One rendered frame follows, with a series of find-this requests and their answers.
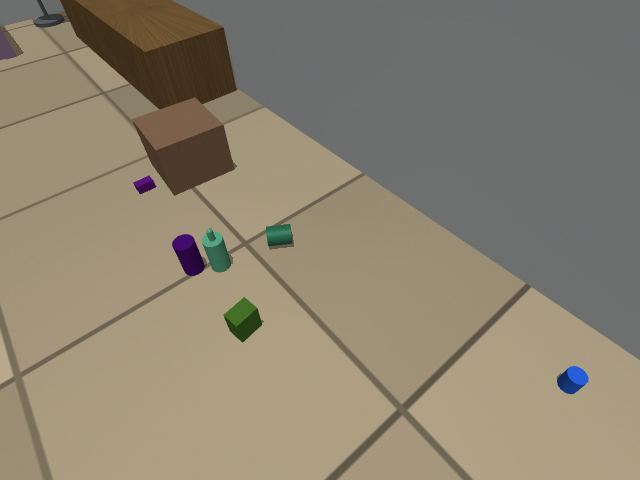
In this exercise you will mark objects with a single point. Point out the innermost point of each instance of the floor lamp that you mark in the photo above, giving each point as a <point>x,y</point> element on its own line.
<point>47,20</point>

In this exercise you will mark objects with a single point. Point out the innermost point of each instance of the armchair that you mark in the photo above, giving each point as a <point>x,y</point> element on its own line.
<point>6,51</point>

